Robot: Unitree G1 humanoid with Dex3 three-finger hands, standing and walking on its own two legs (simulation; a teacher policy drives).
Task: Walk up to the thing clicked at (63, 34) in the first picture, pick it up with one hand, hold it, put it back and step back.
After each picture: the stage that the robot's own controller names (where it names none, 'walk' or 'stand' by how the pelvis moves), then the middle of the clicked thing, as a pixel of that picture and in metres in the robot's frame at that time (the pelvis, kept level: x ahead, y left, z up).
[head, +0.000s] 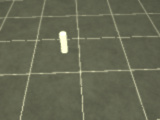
stand; (63, 42) +1.30 +0.19 -0.65
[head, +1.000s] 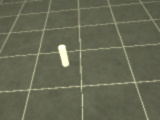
walk; (63, 56) +1.19 +0.28 -0.64
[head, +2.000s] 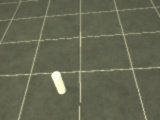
walk; (59, 83) +0.76 +0.30 -0.64
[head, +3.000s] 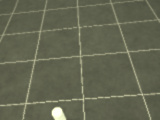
walk; (60, 118) +0.47 +0.24 -0.65
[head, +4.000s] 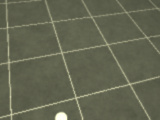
walk; out of the picture +0.38 +0.10 -0.61
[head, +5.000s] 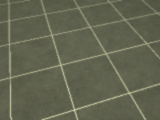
stand; out of the picture +0.35 +0.19 -0.64
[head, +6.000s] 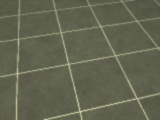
stand; out of the picture +0.32 +0.15 -0.65
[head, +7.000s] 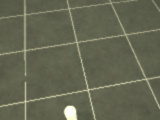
walk; (71, 116) +0.36 +0.09 -0.63
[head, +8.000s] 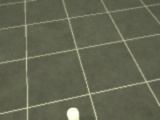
walk; (73, 119) +0.39 +0.10 -0.61
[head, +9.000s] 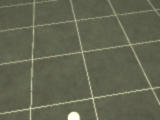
walk; out of the picture +0.37 +0.11 -0.62
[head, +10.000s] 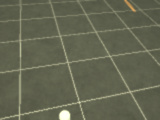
walk; out of the picture +0.50 +0.08 -0.65
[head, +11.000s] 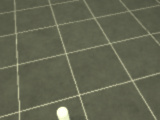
walk; (64, 118) +0.45 +0.15 -0.63
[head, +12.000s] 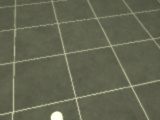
stand; out of the picture +0.40 +0.16 -0.63
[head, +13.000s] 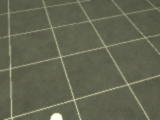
walk; out of the picture +0.41 +0.18 -0.62
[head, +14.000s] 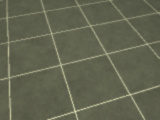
stand; out of the picture +0.31 +0.16 -0.66
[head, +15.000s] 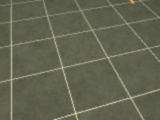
stand; out of the picture +0.33 +0.17 -0.66
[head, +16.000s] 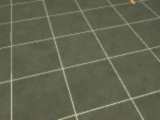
stand; out of the picture +0.32 +0.17 -0.66
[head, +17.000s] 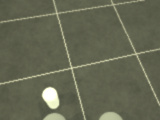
go down; (51, 99) +0.37 +0.15 -0.47
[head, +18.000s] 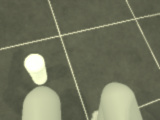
go down; (37, 71) +0.42 +0.17 -0.27
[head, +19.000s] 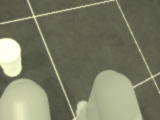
close in; (10, 61) +0.41 +0.19 -0.20
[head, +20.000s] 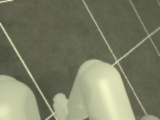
close; out of the picture +0.41 +0.22 -0.16
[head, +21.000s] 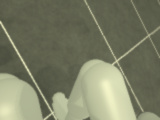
lift; out of the picture +0.39 +0.22 -0.16
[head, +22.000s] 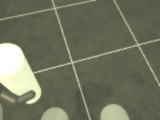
lift; (20, 80) +0.33 +0.18 +0.04
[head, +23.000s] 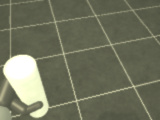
hold; (31, 91) +0.30 +0.16 +0.06
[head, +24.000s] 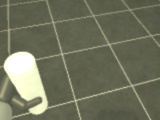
hold; (30, 88) +0.31 +0.17 +0.05
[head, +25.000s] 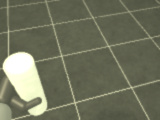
hold; (30, 89) +0.31 +0.17 +0.05
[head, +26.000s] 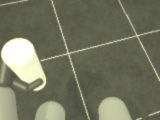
crouch; (29, 70) +0.37 +0.16 -0.02
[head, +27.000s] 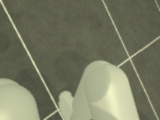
lower; out of the picture +0.41 +0.23 -0.17
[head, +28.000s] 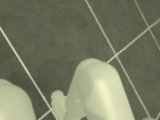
lower; out of the picture +0.42 +0.24 -0.17
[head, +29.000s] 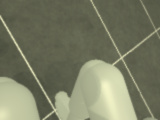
lower; out of the picture +0.41 +0.24 -0.16
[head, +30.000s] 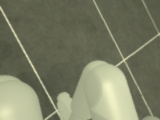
lower; out of the picture +0.40 +0.24 -0.16
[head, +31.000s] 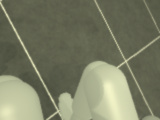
rest; out of the picture +0.39 +0.23 -0.16
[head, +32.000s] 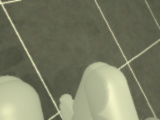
open; out of the picture +0.39 +0.21 -0.17
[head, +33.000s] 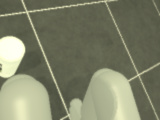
stand; (8, 60) +0.39 +0.19 -0.19
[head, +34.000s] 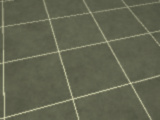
stand; out of the picture +0.33 +0.14 -0.56
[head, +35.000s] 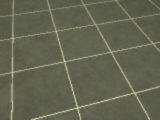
stand; out of the picture +0.33 +0.14 -0.60
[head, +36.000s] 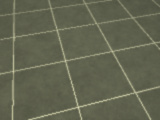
stand; out of the picture +0.33 +0.14 -0.60
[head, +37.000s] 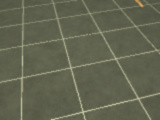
stand; out of the picture +0.36 +0.14 -0.65
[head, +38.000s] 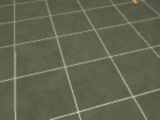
stand; out of the picture +0.33 +0.15 -0.66
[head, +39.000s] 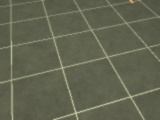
stand; out of the picture +0.32 +0.16 -0.66
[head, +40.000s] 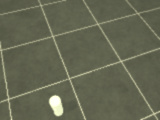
walk; (56, 106) +0.43 +0.16 -0.63
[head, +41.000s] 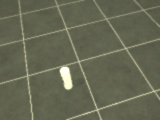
walk; (66, 78) +0.73 +0.20 -0.64
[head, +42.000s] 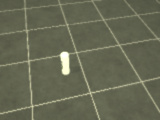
stand; (65, 63) +0.97 +0.13 -0.64
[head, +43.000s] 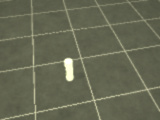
stand; (69, 70) +0.93 +0.13 -0.66
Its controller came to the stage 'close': yes
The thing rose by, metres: 0.69
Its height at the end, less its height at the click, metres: +0.00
